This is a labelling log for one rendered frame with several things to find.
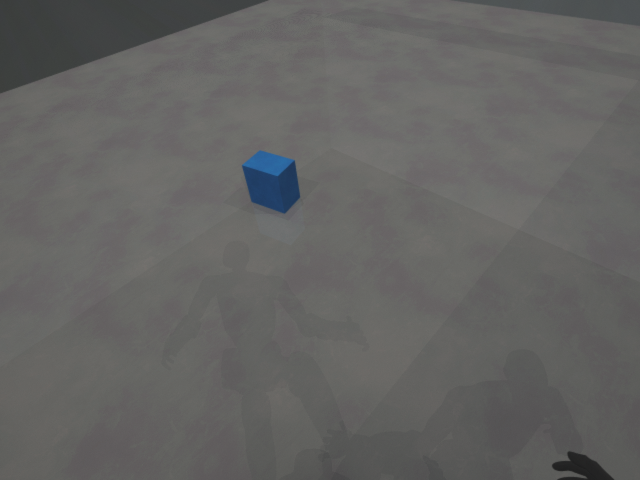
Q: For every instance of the carton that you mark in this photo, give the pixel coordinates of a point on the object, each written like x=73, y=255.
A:
x=272, y=181

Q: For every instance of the right robot hand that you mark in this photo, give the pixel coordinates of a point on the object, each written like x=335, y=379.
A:
x=582, y=465

